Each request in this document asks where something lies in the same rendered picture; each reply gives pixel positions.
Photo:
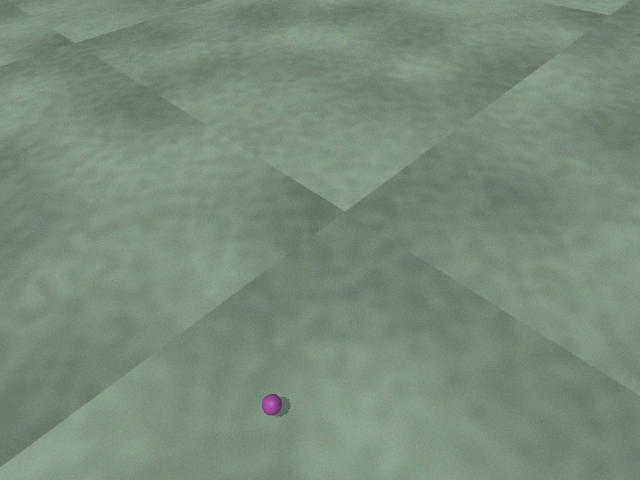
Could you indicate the ball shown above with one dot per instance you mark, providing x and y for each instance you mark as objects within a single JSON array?
[{"x": 271, "y": 404}]

